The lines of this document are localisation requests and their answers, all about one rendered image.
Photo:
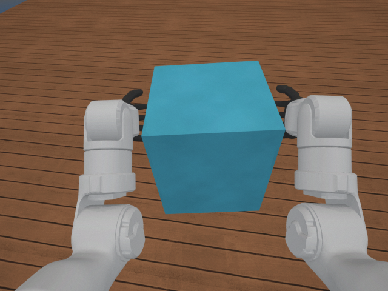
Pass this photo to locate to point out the left robot forearm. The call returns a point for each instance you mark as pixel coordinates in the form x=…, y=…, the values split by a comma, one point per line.
x=109, y=129

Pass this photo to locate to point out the left robot hand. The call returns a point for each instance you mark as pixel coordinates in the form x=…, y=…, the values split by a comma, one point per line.
x=128, y=98

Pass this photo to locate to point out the right robot upper arm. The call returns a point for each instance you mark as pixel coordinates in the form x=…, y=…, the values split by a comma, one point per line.
x=332, y=240

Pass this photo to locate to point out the left robot upper arm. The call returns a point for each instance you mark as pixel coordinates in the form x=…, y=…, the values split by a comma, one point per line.
x=105, y=238

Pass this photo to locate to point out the carton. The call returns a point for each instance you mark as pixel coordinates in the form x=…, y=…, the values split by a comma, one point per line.
x=212, y=133

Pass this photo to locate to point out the right robot hand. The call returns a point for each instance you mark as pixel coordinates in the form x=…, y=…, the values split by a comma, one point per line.
x=293, y=95

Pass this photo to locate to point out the right robot forearm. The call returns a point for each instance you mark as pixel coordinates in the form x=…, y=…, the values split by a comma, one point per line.
x=323, y=127

